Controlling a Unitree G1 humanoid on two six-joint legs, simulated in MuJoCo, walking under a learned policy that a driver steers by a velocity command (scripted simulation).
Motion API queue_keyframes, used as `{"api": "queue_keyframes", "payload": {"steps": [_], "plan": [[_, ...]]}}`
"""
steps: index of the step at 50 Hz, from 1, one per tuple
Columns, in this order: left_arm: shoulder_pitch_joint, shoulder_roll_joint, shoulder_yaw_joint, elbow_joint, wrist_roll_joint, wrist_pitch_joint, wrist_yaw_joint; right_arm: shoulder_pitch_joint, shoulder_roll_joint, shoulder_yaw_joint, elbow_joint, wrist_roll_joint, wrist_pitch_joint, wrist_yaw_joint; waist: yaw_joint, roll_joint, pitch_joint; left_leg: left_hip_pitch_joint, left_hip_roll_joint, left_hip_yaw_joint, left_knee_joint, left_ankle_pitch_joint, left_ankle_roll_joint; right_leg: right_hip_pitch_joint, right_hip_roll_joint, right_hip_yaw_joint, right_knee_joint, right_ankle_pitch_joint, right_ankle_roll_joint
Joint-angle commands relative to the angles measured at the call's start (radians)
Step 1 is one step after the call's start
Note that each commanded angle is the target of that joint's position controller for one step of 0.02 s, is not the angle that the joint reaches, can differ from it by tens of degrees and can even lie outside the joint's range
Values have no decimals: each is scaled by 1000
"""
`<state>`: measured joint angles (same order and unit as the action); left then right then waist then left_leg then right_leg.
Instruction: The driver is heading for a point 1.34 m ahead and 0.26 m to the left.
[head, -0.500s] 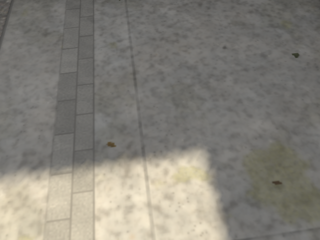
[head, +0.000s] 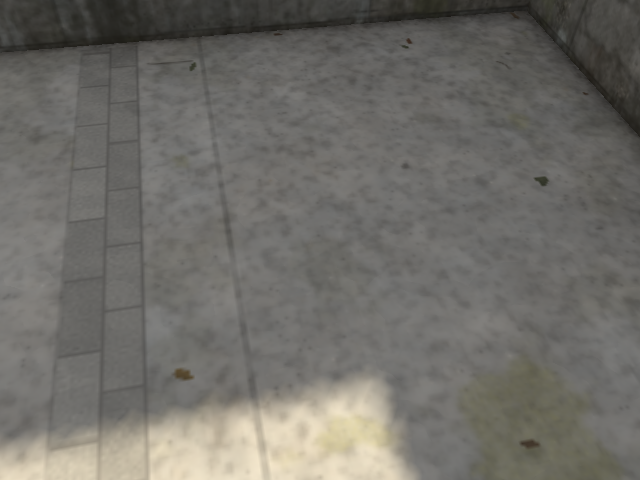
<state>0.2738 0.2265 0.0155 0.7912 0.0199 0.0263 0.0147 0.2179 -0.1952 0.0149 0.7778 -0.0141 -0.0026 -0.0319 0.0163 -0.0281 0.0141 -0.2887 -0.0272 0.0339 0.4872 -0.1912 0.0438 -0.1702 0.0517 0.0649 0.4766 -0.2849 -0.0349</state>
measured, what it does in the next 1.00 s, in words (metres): stands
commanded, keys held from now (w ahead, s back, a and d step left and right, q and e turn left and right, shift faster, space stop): no key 1.00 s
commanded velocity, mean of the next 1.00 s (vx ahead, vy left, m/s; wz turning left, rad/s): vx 0.01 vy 0.00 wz -0.01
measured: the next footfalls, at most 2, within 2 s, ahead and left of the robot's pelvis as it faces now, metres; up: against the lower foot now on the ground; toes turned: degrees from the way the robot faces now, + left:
left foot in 1.98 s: +0.16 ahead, +0.11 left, +0.00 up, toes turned +5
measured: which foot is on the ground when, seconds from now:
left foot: down 0.00-1.00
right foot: down 0.00-1.00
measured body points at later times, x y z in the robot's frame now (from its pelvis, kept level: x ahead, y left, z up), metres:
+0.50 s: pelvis +0.01 -0.01 +0.01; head +0.01 -0.01 +0.46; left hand +0.03 +0.24 -0.14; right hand +0.06 -0.26 -0.14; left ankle +0.04 +0.09 -0.74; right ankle -0.03 -0.11 -0.74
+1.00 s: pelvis +0.01 -0.01 +0.01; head +0.01 -0.01 +0.46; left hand -0.01 +0.21 -0.15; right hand +0.01 -0.24 -0.15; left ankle +0.04 +0.09 -0.74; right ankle -0.03 -0.11 -0.74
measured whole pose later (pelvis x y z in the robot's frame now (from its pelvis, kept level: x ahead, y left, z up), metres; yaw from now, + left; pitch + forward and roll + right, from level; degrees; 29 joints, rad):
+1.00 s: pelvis +0.01 -0.01 +0.01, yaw +1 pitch -2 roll +0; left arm 0.32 0.15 -0.01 1.14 0.01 -0.01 0.05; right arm 0.27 -0.16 0.01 1.14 -0.01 0.01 -0.04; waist -0.01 0.00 0.03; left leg -0.20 -0.03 0.00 0.40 -0.16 0.02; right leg -0.08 0.05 0.04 0.38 -0.27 -0.04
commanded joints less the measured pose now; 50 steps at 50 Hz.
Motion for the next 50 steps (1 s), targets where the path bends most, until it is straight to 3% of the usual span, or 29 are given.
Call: {"api": "queue_keyframes", "payload": {"steps": [1,3,7,18,31,50], "plan": [[46,109,22,-13,6,-10,4,2,-139,-38,-48,11,-3,6,-15,64,22,-9,121,-175,-185,-107,15,-18,-82,83,-85,55,-16],[55,82,16,12,-2,-20,5,-6,-139,-43,-31,4,-3,8,-8,34,30,68,124,-169,-156,-29,23,-70,-83,77,-102,59,-15],[48,88,18,43,-7,-35,16,11,-129,-46,5,5,-15,8,-17,19,-26,147,122,-149,-99,176,38,-42,-96,83,-118,141,-22],[57,84,14,152,-8,-33,26,25,-124,-47,124,5,-1,6,-20,26,23,145,109,-143,-129,127,26,-28,-115,89,-158,137,-33],[70,50,-3,264,-10,-36,30,58,-96,-33,254,5,4,0,-23,25,51,142,106,-145,-148,93,16,-21,-119,80,-180,123,-38],[113,0,-18,341,-10,-39,36,101,-44,-19,352,5,5,-8,-24,26,69,134,105,-143,-145,86,10,-29,-118,70,-180,122,-37]]}}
